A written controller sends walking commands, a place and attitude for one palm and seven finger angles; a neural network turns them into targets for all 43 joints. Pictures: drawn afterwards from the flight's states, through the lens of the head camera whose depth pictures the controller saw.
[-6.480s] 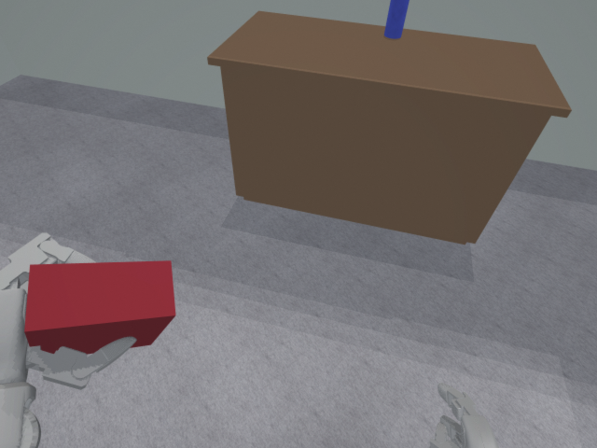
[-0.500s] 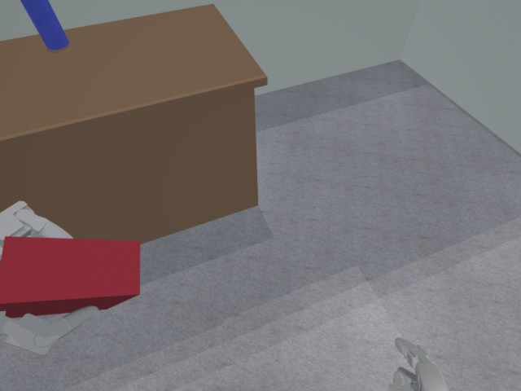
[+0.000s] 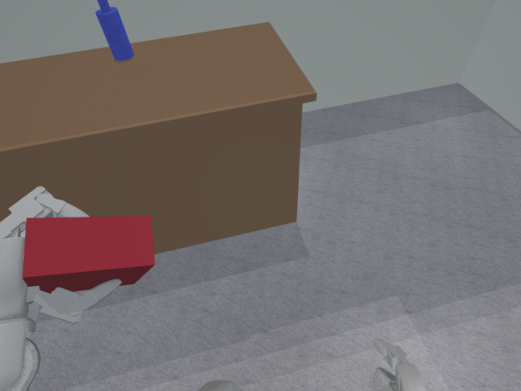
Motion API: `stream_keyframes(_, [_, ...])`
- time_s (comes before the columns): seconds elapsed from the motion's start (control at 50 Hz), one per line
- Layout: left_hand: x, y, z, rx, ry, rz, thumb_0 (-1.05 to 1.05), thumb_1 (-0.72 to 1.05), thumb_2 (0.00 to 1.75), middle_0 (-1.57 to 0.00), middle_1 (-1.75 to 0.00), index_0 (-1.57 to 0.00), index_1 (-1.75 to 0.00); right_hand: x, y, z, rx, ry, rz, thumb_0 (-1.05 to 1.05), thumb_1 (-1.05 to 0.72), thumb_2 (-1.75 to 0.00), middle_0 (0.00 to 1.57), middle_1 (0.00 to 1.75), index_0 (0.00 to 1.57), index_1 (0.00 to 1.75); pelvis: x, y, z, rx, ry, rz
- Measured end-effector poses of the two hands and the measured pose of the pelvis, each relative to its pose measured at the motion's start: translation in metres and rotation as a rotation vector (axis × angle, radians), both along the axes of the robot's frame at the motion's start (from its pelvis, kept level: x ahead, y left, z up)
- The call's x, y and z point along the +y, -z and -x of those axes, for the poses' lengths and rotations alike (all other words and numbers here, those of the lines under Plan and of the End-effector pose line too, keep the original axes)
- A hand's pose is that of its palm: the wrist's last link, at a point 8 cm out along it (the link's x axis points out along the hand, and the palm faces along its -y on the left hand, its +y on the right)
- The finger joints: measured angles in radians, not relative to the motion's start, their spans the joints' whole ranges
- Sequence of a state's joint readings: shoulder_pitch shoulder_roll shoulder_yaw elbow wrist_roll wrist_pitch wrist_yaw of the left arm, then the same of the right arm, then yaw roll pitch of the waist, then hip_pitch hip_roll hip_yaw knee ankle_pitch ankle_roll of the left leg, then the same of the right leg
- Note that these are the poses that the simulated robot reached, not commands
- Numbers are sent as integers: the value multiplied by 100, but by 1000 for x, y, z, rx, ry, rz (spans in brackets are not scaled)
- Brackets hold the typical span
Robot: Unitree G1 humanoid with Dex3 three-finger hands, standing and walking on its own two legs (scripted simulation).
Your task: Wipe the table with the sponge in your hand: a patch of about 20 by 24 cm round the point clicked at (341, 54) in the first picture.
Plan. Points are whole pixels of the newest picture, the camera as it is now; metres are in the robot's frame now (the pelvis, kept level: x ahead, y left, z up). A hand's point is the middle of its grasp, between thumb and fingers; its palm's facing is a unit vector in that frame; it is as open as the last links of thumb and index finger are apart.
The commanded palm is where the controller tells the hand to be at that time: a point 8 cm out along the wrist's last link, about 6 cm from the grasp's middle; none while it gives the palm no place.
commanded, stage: take the last steps up to it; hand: left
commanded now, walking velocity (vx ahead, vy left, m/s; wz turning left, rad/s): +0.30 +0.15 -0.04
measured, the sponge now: (108, 256) +0.24 +0.20 +0.16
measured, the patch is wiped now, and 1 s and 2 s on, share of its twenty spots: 0.00 0.00 0.00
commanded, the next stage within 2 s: none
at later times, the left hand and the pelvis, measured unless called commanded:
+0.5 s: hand (62, 170) +0.35 +0.30 +0.18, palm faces +0.32 -0.83 -0.45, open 10.0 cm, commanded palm +0.29 +0.35 +0.19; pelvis +0.11 +0.08 +0.01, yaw -3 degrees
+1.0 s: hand (77, 128) +0.44 +0.32 +0.19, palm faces +0.30 -0.82 -0.49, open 10.0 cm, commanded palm +0.38 +0.38 +0.19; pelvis +0.22 +0.11 +0.01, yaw -1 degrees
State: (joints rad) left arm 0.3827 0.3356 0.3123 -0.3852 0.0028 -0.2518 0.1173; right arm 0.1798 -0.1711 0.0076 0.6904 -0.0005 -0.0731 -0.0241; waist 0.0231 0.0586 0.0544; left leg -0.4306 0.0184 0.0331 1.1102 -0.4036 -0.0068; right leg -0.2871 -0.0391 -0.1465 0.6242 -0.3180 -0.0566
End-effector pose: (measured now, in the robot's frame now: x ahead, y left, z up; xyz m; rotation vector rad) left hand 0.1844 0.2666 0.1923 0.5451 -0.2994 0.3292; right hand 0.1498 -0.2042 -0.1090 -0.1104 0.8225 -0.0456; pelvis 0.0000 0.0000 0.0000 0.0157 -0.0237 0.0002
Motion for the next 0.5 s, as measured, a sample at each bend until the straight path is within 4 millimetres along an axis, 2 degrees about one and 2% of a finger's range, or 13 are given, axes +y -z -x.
stream_keyframes(0.14, [13, 7, -26, 148, 23, -28, 0, -48, 101, -75, -136, -74, -136, -17, -20, -15, 59, 40, 78, 1, -90, -89, 21, 30, 21, 30, 11, -18, -24, 50, 8, -31])
stream_keyframes(0.26, [39, -2, -56, 78, 46, -40, 0, -48, 101, -75, -136, -74, -136, -18, -32, -41, 51, 67, 188, 1, -90, -89, 20, 30, 20, 30, 41, -13, -55, 52, 14, -21])
stream_keyframes(0.32, [57, -4, -76, -12, 66, -51, 0, -48, 101, -75, -136, -74, -136, -7, -31, -61, -1, 115, 212, 1, -90, -90, 20, 30, 20, 30, 59, 0, -72, 37, 29, -12])
stream_keyframes(0.4, [75, -3, -103, -35, 59, -34, 0, -48, 101, -75, -136, -74, -136, 24, -36, -84, -53, 142, 148, 1, -91, -90, 20, 30, 20, 30, 69, -3, -89, 31, 42, 0])
stream_keyframes(0.5, [74, -9, -126, -16, 78, -7, 0, -48, 101, -75, -136, -74, -136, 59, -36, -104, -76, 122, 59, 1, -90, -89, 20, 30, 20, 30, 77, -9, -113, 46, 57, 12])
